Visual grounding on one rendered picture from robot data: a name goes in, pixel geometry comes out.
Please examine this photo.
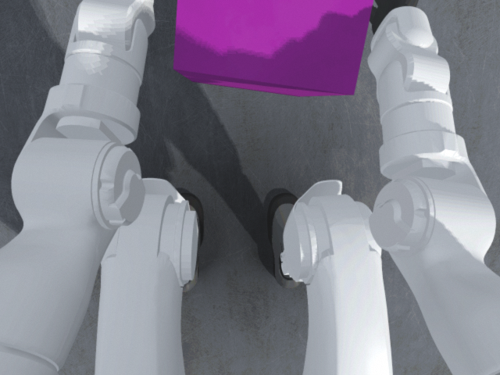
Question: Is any robot left foot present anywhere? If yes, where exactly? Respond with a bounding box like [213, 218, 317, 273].
[180, 193, 204, 292]

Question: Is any robot right thigh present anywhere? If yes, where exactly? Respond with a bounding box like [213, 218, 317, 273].
[287, 195, 393, 375]

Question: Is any robot left forearm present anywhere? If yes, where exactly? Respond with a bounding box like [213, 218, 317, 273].
[11, 0, 155, 205]

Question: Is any robot left upper arm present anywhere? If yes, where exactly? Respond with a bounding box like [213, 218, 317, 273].
[0, 137, 145, 375]

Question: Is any robot right upper arm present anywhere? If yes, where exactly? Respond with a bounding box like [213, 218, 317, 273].
[369, 176, 500, 375]

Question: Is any right robot hand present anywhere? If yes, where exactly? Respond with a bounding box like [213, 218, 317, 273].
[370, 0, 419, 35]

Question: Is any carton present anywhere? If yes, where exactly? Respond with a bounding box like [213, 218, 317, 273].
[173, 0, 373, 97]

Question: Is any robot right forearm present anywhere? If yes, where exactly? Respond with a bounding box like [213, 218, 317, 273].
[367, 6, 496, 227]

